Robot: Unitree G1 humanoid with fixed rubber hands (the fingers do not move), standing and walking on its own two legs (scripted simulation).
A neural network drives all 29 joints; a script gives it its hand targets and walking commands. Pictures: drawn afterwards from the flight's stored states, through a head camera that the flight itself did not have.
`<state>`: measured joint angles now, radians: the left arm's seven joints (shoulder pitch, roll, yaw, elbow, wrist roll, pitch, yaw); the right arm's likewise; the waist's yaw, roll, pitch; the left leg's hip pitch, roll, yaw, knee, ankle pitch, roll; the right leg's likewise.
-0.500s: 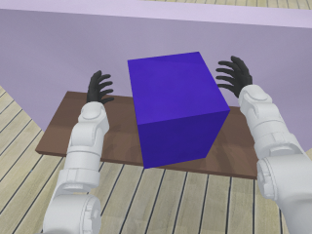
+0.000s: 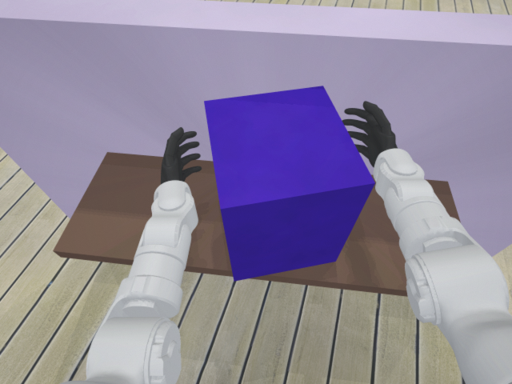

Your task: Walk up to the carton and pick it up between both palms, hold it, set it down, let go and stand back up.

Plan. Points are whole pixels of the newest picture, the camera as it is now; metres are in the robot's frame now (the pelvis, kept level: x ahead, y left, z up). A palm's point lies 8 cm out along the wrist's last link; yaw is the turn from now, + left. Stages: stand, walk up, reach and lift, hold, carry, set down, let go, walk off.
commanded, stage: reach and lift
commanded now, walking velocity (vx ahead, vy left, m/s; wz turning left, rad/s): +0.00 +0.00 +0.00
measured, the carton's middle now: (276, 188) +0.43 +0.04 +0.03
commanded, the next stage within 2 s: none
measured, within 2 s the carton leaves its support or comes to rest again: neither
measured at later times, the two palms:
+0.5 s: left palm (183, 175) +0.38 +0.18 +0.09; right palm (367, 156) +0.46 -0.10 +0.10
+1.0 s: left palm (182, 178) +0.38 +0.18 +0.10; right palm (370, 163) +0.44 -0.11 +0.11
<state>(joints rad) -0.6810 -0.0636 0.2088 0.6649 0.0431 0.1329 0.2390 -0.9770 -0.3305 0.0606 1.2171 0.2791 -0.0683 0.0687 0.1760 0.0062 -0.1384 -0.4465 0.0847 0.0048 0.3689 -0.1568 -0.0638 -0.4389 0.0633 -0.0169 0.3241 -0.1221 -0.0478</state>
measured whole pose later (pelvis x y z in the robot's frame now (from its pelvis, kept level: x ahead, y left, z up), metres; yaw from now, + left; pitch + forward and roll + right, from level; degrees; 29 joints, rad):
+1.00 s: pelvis +0.01 +0.00 +0.01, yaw -1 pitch +6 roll +0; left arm -0.64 -0.25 0.51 0.51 0.44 0.15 0.13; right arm -0.87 -0.06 -0.42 1.09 -0.24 -0.11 0.10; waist 0.10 -0.03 -0.05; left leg -0.24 0.07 0.03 0.28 -0.15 -0.05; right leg -0.26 0.05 0.00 0.29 -0.13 -0.04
